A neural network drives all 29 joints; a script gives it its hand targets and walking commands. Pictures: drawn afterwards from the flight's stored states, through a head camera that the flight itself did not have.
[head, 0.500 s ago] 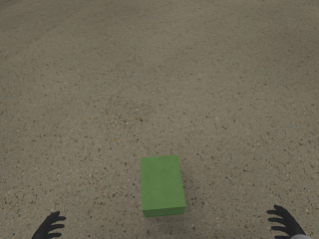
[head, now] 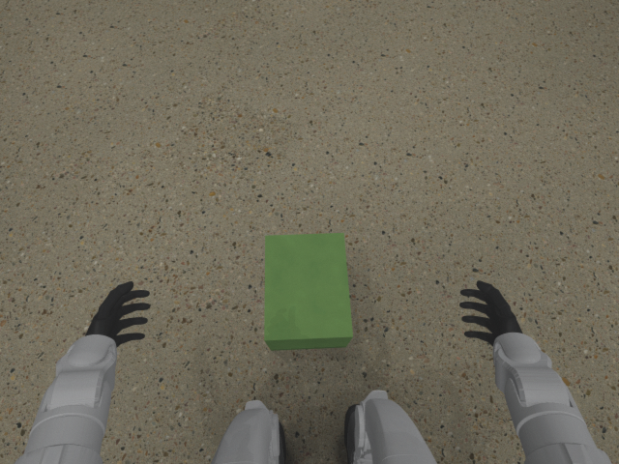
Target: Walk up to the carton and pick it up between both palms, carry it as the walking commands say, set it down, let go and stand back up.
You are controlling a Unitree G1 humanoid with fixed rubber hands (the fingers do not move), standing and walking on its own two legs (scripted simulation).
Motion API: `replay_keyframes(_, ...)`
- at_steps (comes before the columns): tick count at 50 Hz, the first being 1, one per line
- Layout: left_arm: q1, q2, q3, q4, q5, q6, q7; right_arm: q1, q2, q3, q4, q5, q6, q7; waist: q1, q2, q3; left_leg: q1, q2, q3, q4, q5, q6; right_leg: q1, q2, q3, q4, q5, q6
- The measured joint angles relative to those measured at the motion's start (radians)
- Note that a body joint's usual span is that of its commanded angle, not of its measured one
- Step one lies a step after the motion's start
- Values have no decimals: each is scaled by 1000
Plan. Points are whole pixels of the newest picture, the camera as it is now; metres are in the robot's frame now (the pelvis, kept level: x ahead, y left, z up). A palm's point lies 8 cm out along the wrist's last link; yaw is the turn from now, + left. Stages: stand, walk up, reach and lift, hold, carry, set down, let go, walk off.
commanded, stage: reach and lift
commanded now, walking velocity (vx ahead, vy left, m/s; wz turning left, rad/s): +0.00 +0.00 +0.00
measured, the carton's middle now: (306, 293) +0.50 +0.01 -0.62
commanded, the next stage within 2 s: none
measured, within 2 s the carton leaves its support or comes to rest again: neither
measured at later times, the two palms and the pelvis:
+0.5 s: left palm (156, 263) +0.41 +0.25 -0.12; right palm (447, 260) +0.41 -0.21 -0.13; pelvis -0.03 +0.00 -0.04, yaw +1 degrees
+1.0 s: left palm (184, 232) +0.49 +0.23 -0.17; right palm (414, 228) +0.49 -0.18 -0.18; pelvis -0.02 +0.00 -0.06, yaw +2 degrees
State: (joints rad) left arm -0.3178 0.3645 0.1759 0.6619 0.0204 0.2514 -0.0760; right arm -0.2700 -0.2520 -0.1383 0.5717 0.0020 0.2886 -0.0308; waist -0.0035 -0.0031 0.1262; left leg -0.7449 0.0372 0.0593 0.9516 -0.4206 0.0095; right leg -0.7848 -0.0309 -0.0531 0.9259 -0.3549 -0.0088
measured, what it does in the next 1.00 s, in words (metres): lowers itself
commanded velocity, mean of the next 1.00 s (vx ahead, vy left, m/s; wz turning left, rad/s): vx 0.00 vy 0.00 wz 0.00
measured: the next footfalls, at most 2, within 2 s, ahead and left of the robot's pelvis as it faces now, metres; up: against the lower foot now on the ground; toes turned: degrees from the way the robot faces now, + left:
none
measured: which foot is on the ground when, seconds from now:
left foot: down 0.00-1.00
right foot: down 0.00-1.00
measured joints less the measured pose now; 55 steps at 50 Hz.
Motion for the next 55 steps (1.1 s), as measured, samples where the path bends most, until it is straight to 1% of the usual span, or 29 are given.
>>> replay_keyframes(11, -218, -11, 25, 66, -34, -5, 5, -210, -2, -38, 51, 15, -10, -4, -4, 4, -57, -259, -16, -15, 67, 25, 6, -251, -5, 8, 60, 25, 5)
replay_keyframes(18, -384, -11, 43, 126, -52, -17, 7, -374, -11, -68, 119, 35, -25, -2, -3, 6, -99, -410, -22, -19, 89, 46, 8, -401, -2, 17, 79, 48, 6)
replay_keyframes(29, -627, -6, 62, 249, -78, -71, 13, -626, -6, -111, 237, 42, -76, -7, -3, 9, -166, -635, -37, -35, 120, 70, 5, -623, -3, 22, 115, 63, 4)
replay_keyframes(33, -709, -1, 69, 280, -76, -90, 16, -706, 2, -132, 263, 38, -96, -12, -5, 6, -172, -701, -39, -42, 131, 74, 1, -688, 1, 23, 127, 66, 3)
replay_keyframes(38, -799, 2, 103, 297, -52, -111, 19, -801, 13, -158, 275, 18, -110, -18, -9, 0, -156, -755, -39, -45, 135, 78, -1, -742, 9, 31, 129, 72, 3)
replay_keyframes(43, -835, -9, 150, 268, -21, -125, 18, -849, 31, -187, 254, -16, -122, -18, -14, 1, -149, -783, -44, -47, 120, 85, -1, -770, 14, 41, 115, 78, 7)
replay_keyframes(49, -817, -41, 186, 238, 17, -132, 11, -827, 49, -231, 230, -58, -139, -1, -12, 6, -168, -807, -53, -54, 110, 88, 0, -792, 16, 50, 106, 77, 15)
replay_keyframes(52, -807, -54, 193, 245, 31, -133, 10, -816, 52, -253, 245, -73, -147, 8, -11, 6, -189, -838, -56, -57, 136, 77, 0, -822, 16, 53, 133, 64, 18)
replay_keyframes(55, -812, -61, 195, 264, 40, -134, 14, -822, 52, -268, 276, -83, -153, 14, -9, 5, -211, -892, -58, -60, 196, 53, -1, -875, 18, 55, 192, 40, 20)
